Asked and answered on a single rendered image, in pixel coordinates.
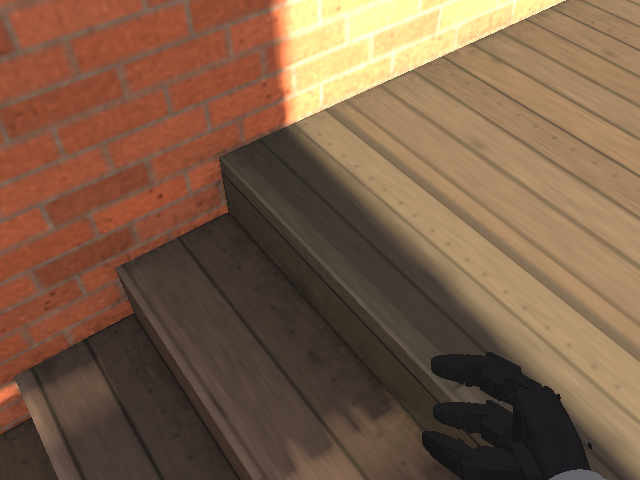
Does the robot right hand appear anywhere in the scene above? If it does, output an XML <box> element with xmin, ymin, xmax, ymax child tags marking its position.
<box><xmin>422</xmin><ymin>352</ymin><xmax>592</xmax><ymax>480</ymax></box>

